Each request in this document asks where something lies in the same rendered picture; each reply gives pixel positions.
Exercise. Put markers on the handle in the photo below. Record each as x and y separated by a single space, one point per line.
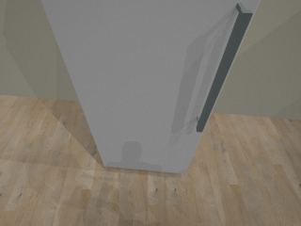
236 36

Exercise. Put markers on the fridge door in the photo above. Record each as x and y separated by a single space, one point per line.
142 71

